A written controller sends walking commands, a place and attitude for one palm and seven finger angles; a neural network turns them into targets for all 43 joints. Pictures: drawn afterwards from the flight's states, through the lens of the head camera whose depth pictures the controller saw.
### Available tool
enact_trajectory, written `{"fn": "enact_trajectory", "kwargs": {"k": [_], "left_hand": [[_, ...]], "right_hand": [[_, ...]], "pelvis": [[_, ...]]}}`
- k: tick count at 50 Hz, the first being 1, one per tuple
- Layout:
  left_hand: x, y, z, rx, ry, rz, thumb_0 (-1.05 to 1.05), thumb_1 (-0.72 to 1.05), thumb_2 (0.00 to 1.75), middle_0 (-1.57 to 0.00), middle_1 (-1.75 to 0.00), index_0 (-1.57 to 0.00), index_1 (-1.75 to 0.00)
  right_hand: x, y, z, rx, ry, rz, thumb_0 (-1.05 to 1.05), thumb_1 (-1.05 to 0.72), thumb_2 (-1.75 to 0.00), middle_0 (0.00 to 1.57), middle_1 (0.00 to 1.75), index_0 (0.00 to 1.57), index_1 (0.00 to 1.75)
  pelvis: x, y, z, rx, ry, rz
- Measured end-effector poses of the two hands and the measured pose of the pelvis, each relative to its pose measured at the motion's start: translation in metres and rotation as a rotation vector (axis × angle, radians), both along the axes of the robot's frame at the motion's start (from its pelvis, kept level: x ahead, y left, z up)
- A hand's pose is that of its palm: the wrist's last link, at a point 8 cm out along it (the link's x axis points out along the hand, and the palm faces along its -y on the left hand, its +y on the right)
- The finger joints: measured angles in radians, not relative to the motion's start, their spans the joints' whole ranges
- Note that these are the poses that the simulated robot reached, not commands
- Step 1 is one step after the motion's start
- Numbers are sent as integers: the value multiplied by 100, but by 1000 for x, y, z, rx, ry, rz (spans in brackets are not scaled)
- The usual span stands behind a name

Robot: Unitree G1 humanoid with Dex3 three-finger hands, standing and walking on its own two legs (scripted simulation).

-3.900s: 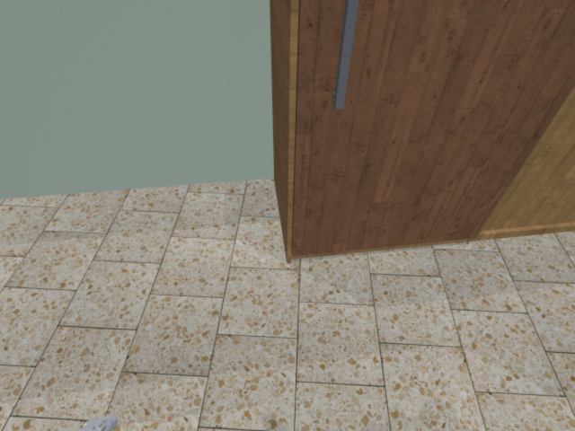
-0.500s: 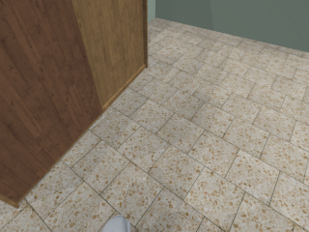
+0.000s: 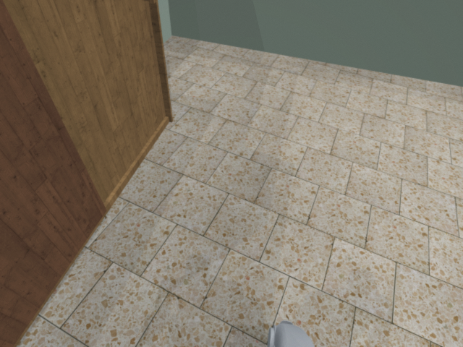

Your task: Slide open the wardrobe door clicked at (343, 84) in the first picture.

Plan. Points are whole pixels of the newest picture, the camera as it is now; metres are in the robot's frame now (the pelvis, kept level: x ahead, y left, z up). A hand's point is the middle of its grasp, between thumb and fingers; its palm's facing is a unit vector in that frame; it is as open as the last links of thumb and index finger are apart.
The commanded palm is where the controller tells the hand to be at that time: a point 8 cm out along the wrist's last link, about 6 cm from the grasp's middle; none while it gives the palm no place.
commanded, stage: turn to face it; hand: left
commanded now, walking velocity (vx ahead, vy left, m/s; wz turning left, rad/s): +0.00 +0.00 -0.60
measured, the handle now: out of the picture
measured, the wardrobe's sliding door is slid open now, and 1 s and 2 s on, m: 0.00 0.00 0.00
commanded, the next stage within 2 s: none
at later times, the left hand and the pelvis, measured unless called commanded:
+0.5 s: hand (167, 322) +0.20 +0.14 -0.17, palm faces +0.13 -0.98 -0.14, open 7.3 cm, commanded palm none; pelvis +0.09 -0.03 -0.01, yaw +7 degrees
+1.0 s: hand out of the picture +0.08 +0.23 -0.17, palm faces +0.42 -0.87 -0.26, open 7.4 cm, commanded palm none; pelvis +0.08 -0.01 +0.00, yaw +23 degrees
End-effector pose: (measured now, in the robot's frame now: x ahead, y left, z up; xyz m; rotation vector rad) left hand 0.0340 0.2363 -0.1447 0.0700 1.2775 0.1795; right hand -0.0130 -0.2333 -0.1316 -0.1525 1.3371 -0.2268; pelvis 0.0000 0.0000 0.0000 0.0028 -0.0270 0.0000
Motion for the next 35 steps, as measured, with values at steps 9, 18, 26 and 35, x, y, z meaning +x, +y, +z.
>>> {"fn": "enact_trajectory", "kwargs": {"k": [9,18,26,35], "left_hand": [[143,-44,-6,64,-110,-203,1,91,90,-19,-30,-20,-30],[171,-77,6,21,-197,-125,0,91,90,-20,-30,-21,-30],[142,-39,-5,10,-190,29,-1,92,90,-20,-30,-21,-30],[62,28,-22,42,-5,173,1,92,90,-20,-30,-20,-30]], "right_hand": [[-12,-2,-36,104,161,-159,0,-91,-90,20,30,20,30],[64,-18,-31,109,119,-63,0,-91,-90,20,30,20,30],[148,-23,-12,18,-18,105,0,-92,-90,20,30,20,30],[189,1,6,-62,-91,243,0,-91,-90,20,30,20,30]], "pelvis": [[62,-34,-25,19,16,-68],[86,-44,-13,-4,1,25],[88,-25,-14,-32,12,132],[84,5,-14,-52,27,217]]}}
